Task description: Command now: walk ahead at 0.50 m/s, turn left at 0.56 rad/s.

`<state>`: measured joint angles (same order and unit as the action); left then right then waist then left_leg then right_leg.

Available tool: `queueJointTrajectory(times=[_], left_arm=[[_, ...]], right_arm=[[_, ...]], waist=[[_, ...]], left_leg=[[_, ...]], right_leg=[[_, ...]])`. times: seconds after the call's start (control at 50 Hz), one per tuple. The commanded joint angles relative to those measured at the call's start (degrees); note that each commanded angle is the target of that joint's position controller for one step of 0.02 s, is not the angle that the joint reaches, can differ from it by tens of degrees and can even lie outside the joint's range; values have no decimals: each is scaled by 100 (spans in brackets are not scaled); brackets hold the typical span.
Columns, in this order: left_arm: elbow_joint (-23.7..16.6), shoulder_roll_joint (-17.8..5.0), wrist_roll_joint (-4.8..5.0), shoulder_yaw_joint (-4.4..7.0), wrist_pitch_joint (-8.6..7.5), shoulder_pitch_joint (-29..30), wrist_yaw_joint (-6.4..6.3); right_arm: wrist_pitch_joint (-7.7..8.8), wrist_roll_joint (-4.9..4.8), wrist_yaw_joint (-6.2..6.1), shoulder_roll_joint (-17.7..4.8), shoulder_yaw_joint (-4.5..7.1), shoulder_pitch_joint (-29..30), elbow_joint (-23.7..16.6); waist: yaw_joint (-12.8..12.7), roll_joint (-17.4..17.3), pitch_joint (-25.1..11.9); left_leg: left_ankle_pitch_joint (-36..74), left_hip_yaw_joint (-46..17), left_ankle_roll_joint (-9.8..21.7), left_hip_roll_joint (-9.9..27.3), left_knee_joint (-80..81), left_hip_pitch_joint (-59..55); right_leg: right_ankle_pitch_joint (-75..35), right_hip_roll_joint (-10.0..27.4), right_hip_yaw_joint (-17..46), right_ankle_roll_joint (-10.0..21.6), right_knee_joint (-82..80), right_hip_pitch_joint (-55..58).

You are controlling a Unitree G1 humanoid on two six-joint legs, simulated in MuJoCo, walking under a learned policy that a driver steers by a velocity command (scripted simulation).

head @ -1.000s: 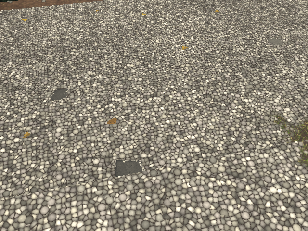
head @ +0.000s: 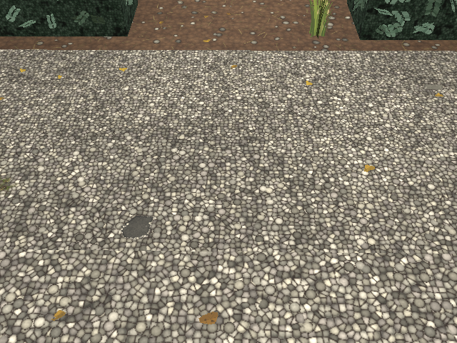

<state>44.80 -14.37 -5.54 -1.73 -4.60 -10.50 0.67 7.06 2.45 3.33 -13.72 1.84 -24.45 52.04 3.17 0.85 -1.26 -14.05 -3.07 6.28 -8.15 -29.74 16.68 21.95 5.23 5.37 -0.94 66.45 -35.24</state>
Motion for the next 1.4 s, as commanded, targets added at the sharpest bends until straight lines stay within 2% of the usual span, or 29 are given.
queueJointTrajectory(times=[0.02,0.06,0.14,0.2,0.3,0.32,0.34,0.36,0.4,0.46,0.48,0.5,0.56,0.62,0.64,0.72,0.76,0.78,0.8,0.88,0.92,1.08,1.18,1.2,1.22,1.24,1.26,1.3,1.4], left_arm=[[-354,-58,28,-59,114,-367,2],[-428,84,-125,-116,77,-772,244],[-870,-216,-154,-88,-92,1219,183],[-1123,13,87,-124,83,1025,248],[-51,-944,222,397,138,-1677,204],[424,-1231,177,609,90,-3042,207],[108,-1491,191,668,75,-2470,395],[-215,-1176,-227,582,123,-2336,415],[-655,-1141,-48,530,103,-857,364],[-709,-680,242,420,-125,183,315],[-83,-725,718,487,-41,-1210,18],[129,-688,747,415,13,-1752,-101],[150,-208,651,189,76,-776,-289],[227,-578,642,290,114,-940,-168],[-157,-1257,-82,541,-15,-202,193],[142,-842,358,717,96,-1332,110],[-120,45,319,492,69,-1786,-65],[-422,-247,260,561,100,-746,-76],[-590,-404,169,640,194,28,-102],[-65,-350,29,714,265,-947,-189],[92,-108,119,658,338,-1210,-6],[-215,-280,221,511,474,-328,245],[-152,-614,445,850,215,-695,315],[-108,-831,426,973,171,-1162,260],[-228,-1532,398,1116,43,-1735,106],[-195,-1509,53,1141,-133,-1733,56],[-115,-1241,56,1107,-216,-1410,44],[-314,-839,500,971,-119,-649,103],[-496,-746,314,901,-63,-395,173]], right_arm=[[144,121,-42,-813,119,1014,-756],[106,309,-104,-811,70,737,-755],[144,37,-440,39,-126,-1795,45],[-63,312,-48,-601,-133,-617,-362],[-195,-210,-65,-790,-263,-482,-555],[-219,-84,122,-544,-366,-566,-660],[-166,-76,157,539,-462,-2721,-464],[-247,-209,205,-264,-378,-2227,-676],[-399,-126,-12,-611,-139,-421,-1465],[-467,-20,74,233,-370,-558,-1275],[-902,-111,-379,-355,-32,1300,-1549],[-1042,-29,-585,-118,-107,1522,-1825],[-969,-133,-374,451,-335,772,-1412],[-925,-130,-234,301,-315,1309,-1303],[-887,6,95,-459,-118,1017,-1241],[-692,-176,-255,-780,142,1972,-1548],[-448,-312,-415,-1018,248,2230,-1791],[-400,-59,-481,-861,298,1037,-1662],[-308,147,-602,-998,435,143,-1364],[-184,-211,-534,-535,426,1427,-1541],[-181,-46,-540,-547,484,1653,-1680],[-170,69,-698,-907,868,957,-1638],[-216,198,-665,-778,768,1459,-1523],[-227,239,-674,-406,663,1290,-1545],[-198,218,-691,59,501,1356,-2069],[-165,134,-647,-78,464,1653,-1955],[-197,-8,-673,-449,560,1822,-1823],[-226,101,-753,-947,765,1369,-1496],[-355,19,-509,-402,533,871,-1161]], waist=[[-496,-54,100],[-589,-188,85],[1074,-102,258],[295,-508,481],[-973,126,685],[-1132,368,-209],[218,1891,-2823],[-439,1146,-2566],[-151,470,-995],[657,176,132],[-450,107,467],[-527,116,503],[238,279,13],[-144,860,-187],[315,581,712],[-413,201,-238],[-714,-902,-1376],[82,-952,-1228],[565,-780,-784],[-459,-599,-328],[-605,-496,-296],[87,-673,-66],[-372,-536,-273],[-492,80,-646],[-583,1062,-1280],[-779,143,-405],[-701,380,61],[-286,784,42],[-22,418,-56]], left_leg=[[488,-978,891,873,1157,2050],[519,-976,883,742,352,2821],[-1186,-2531,1010,1160,-1566,-1826],[-1770,-1839,774,467,-1200,3252],[-1152,-1816,-338,7,-4548,1942],[-765,-1541,-827,-28,-6062,2308],[-4024,-712,-1039,-198,-8995,3848],[-4009,-453,-1208,-53,-10215,5058],[-2435,-298,-1341,518,-9746,5189],[-1840,-23,-1204,1135,-7853,2409],[-1258,542,-900,539,-7686,3655],[-1053,122,-717,636,-7310,4214],[1779,351,-652,964,-2692,1730],[1270,570,-686,672,-1563,629],[903,155,-804,1003,-1794,712],[1275,237,-122,1034,358,167],[2894,-963,1712,2460,516,-1841],[2147,-2114,2122,3194,1182,-2511],[2219,-2432,2013,3379,1482,-2857],[2628,-387,1241,2686,1923,-1018],[2227,326,913,2347,2075,-317],[-92,58,889,3106,2187,-1298],[-875,920,2,2746,1188,-126],[-1340,1456,-500,2236,113,563],[-2836,1545,-1066,1187,-1680,1857],[-2571,102,-1010,920,-1822,2765],[-2040,-116,-950,948,-2252,3159],[-1302,-67,-856,1029,-2933,2740],[183,82,-856,899,-3652,1824]], right_leg=[[-841,-133,-602,-126,-966,1291],[-2071,-190,-717,-50,-4,1898],[-3547,112,444,-217,-2863,-2841],[-5305,-278,-640,-50,-2858,2258],[-5994,209,-760,213,-5868,4295],[-7134,1045,-282,958,-5263,5801],[-11538,2637,309,2708,-2157,8555],[-11608,2652,845,2860,-2271,8007],[-6593,2728,1278,2442,-3582,4487],[-5954,1569,-698,2113,-4822,535],[-5509,1481,-608,1777,-4917,1732],[-5125,1554,-277,1716,-4697,2198],[-3488,473,-1098,942,-4861,1311],[-3940,777,-686,1030,-4842,1731],[-2599,1176,98,1242,-5072,813],[-2429,1399,859,1658,-4761,2561],[-613,218,-308,783,-3709,1577],[799,-599,-1004,246,-2717,367],[1666,-668,-538,-11,-1438,-713],[299,-455,-402,-198,-305,91],[-337,-458,-681,-207,-491,746],[-437,-76,-838,99,-2887,698],[-2189,-572,-1123,831,-4400,2990],[-3304,-16,-387,1258,-4548,4095],[-4769,1728,2106,2640,-4807,5140],[-2928,1785,2451,2533,-5118,4573],[-2329,1363,1921,2123,-5231,4197],[-2202,1039,1310,1821,-5394,3309],[-2496,628,762,1734,-5342,1843]])
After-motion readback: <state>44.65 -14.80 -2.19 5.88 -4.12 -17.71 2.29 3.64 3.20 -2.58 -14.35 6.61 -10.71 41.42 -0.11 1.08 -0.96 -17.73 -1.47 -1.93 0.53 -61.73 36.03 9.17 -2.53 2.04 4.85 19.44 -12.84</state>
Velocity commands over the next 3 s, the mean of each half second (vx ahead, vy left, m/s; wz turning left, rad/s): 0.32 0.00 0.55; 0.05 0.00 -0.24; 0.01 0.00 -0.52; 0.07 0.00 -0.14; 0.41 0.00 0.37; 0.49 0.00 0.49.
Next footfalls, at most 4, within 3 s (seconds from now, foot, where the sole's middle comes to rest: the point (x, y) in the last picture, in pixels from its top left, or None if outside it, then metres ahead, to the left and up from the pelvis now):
0.30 right None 0.35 -0.17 -0.95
0.72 left None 0.38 0.06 -0.95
1.18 right None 0.38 -0.21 -0.95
1.72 left None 0.49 0.00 -0.95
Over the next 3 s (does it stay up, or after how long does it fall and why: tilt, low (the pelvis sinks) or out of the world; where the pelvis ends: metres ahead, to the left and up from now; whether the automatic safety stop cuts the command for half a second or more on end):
stays up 0.99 -0.13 -0.30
